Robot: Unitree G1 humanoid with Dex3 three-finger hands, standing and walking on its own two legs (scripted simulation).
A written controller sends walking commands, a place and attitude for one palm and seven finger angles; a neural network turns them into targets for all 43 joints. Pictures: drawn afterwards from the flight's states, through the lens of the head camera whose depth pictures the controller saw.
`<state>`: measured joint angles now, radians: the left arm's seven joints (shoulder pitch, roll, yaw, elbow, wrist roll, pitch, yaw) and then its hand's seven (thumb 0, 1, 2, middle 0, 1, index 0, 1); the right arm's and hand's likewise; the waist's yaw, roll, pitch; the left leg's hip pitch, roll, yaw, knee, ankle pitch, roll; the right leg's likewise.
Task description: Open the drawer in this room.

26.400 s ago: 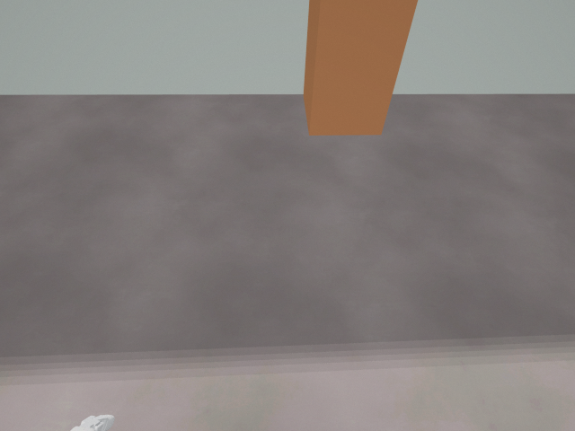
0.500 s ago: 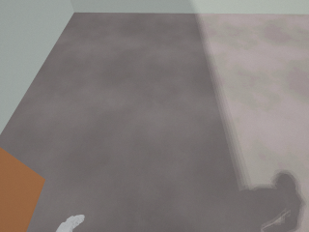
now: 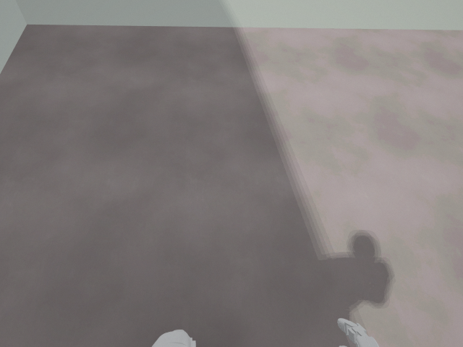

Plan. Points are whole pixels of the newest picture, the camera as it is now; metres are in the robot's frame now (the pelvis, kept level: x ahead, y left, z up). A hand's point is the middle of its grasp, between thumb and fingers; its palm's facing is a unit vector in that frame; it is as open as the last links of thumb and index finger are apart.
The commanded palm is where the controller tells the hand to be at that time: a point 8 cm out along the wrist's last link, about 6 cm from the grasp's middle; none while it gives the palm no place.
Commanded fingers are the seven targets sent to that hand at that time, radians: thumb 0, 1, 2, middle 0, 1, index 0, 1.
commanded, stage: walk to a spot facing it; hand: left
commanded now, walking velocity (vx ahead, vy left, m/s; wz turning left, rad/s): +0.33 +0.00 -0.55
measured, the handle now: out of the picture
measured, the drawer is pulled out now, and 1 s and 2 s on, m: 0.00 0.00 0.00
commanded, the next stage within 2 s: turn to face it in 0.58 s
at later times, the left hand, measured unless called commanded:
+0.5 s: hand (216, 220) +0.41 +0.07 -0.15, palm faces -0.36 -0.92 -0.16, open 7.4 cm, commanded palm none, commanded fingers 0.00 0.90 0.90 -0.20 -0.30 -0.20 -0.30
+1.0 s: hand (212, 218) +0.42 +0.08 -0.17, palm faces -0.21 -0.96 -0.18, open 7.3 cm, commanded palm none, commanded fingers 0.00 0.90 0.90 -0.20 -0.30 -0.20 -0.30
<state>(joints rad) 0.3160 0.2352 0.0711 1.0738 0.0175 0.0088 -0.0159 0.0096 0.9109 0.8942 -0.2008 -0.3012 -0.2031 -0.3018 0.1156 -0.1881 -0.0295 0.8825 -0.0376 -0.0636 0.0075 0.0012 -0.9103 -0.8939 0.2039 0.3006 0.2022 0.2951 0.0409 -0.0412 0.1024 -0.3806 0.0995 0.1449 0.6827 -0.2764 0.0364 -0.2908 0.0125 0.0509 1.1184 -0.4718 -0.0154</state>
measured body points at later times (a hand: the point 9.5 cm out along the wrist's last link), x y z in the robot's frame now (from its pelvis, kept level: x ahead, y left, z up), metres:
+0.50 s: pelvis +0.20 -0.05 +0.00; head +0.26 -0.06 +0.44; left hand +0.43 +0.12 -0.14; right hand +0.01 -0.21 -0.14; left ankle +0.07 +0.10 -0.71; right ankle +0.27 -0.14 -0.73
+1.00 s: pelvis +0.36 -0.09 +0.01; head +0.38 -0.08 +0.46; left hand +0.43 +0.13 -0.15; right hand +0.39 -0.34 -0.13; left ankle +0.45 -0.01 -0.71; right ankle +0.28 -0.15 -0.72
